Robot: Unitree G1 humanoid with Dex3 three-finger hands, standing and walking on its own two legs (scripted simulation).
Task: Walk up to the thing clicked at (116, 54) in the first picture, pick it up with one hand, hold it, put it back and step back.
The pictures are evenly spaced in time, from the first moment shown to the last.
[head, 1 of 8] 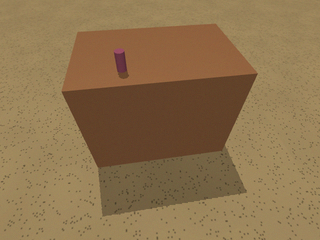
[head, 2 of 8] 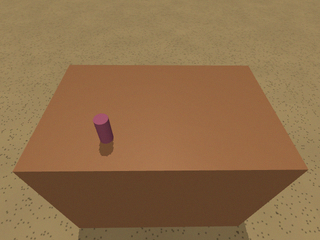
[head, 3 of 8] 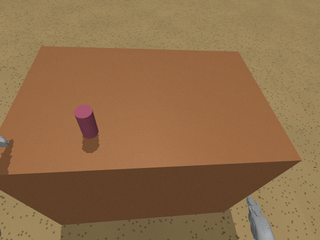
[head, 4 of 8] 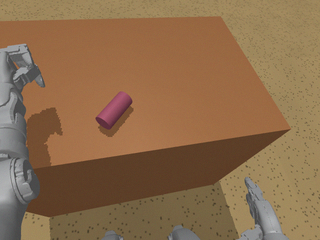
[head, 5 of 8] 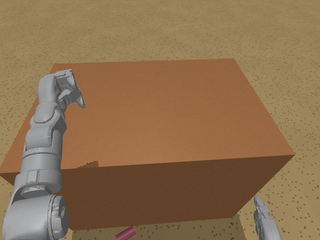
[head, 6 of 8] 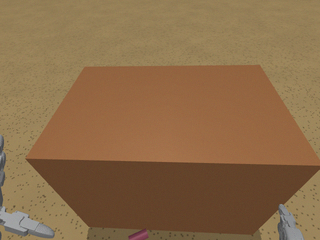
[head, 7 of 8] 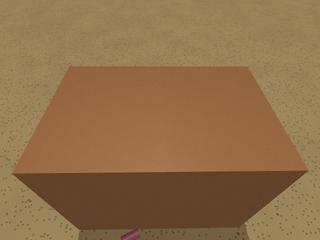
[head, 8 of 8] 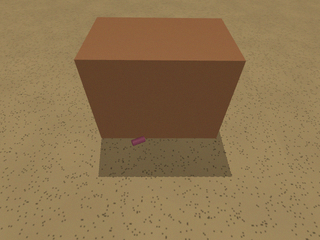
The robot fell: no
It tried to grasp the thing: yes
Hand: left
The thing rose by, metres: 0.00
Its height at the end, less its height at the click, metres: -0.73
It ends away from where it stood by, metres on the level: 0.17
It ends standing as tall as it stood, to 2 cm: no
